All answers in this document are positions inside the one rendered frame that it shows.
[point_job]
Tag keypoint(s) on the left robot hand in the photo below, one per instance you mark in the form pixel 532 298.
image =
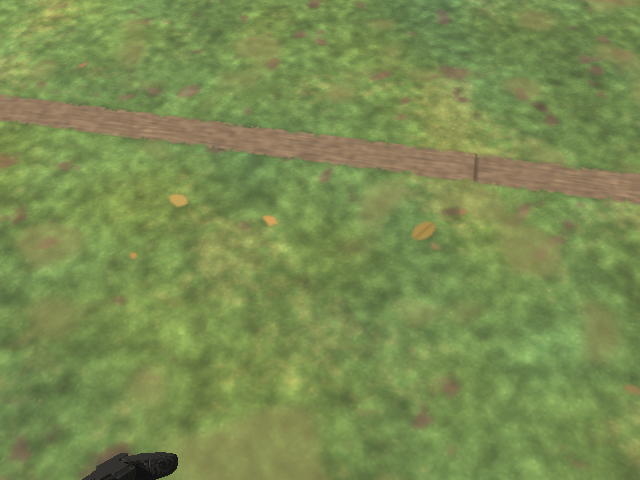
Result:
pixel 143 466

